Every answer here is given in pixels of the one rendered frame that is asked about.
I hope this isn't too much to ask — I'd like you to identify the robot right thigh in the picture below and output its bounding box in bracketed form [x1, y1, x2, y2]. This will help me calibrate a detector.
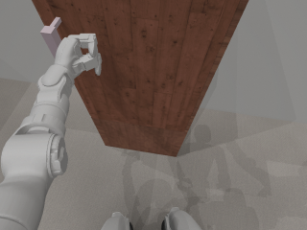
[164, 210, 201, 230]

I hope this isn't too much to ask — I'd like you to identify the left robot hand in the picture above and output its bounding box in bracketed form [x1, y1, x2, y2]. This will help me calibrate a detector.
[54, 34, 102, 79]

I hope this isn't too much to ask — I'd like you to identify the handle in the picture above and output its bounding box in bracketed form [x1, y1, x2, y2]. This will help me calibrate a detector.
[40, 17, 61, 58]

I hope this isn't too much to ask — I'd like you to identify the robot thigh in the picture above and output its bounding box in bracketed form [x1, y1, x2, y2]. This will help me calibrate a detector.
[101, 216, 130, 230]
[164, 210, 201, 230]

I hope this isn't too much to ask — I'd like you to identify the left robot forearm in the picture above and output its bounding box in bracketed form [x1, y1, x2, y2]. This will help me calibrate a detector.
[0, 64, 75, 176]

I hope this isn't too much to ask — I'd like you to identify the left robot upper arm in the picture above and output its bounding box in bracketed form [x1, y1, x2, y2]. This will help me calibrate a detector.
[0, 133, 68, 230]

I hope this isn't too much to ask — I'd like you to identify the robot left thigh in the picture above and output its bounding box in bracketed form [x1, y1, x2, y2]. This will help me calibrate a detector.
[101, 216, 130, 230]

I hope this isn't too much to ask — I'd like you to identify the cupboard door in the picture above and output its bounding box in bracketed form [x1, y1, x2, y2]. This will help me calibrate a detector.
[34, 0, 240, 132]

